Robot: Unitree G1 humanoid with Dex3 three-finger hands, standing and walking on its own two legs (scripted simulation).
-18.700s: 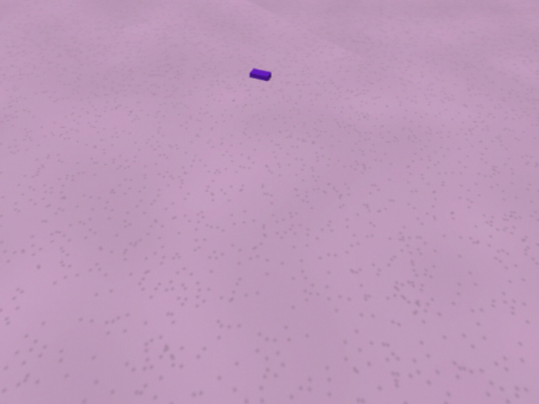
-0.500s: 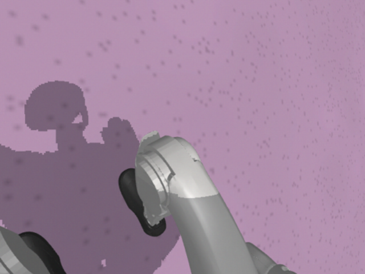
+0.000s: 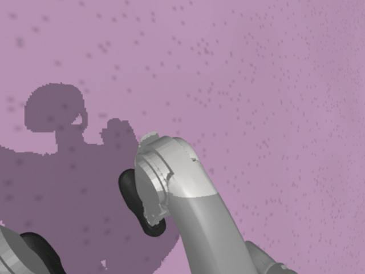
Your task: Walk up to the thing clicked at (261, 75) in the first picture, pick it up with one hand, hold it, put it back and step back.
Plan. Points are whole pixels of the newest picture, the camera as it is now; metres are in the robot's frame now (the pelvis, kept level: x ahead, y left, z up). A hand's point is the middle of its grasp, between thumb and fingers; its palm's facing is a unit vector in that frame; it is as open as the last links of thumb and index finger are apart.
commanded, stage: close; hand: left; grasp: from above
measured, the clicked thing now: out of the picture +0.51 +0.34 -0.30
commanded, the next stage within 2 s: settle in 0.02 s
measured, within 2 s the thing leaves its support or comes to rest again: leaves its support in 0.44 s
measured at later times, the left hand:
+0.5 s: hand out of the picture +0.50 +0.34 -0.24, palm faces -0.39 -0.16 -0.91, open 9.6 cm
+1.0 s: hand out of the picture +0.49 +0.35 -0.15, palm faces -0.41 -0.12 -0.91, open 9.6 cm
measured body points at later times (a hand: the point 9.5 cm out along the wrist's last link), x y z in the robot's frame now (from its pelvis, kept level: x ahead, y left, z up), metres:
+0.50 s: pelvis +0.00 +0.00 +0.00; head +0.30 +0.12 +0.31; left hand +0.52 +0.35 -0.18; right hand +0.02 -0.25 -0.05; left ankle +0.06 +0.13 -0.28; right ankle +0.12 -0.12 -0.28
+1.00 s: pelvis +0.00 -0.01 +0.01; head +0.25 +0.11 +0.37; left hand +0.51 +0.35 -0.10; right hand +0.07 -0.27 -0.06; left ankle +0.06 +0.13 -0.28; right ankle +0.12 -0.12 -0.28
